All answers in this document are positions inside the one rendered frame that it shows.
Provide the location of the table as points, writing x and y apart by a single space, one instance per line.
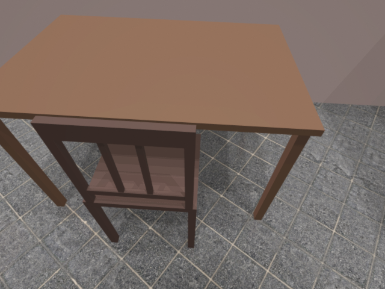
219 76

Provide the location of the chair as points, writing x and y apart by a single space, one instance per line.
144 165

